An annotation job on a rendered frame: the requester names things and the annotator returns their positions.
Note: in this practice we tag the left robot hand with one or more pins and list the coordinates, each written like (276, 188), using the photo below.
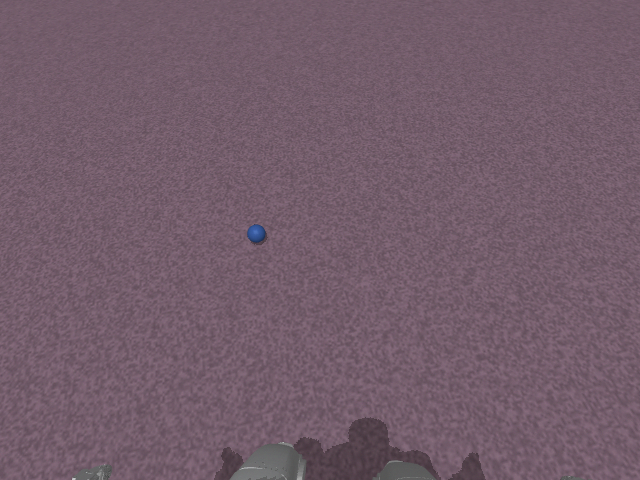
(102, 472)

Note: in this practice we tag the ball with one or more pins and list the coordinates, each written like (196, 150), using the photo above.
(256, 233)

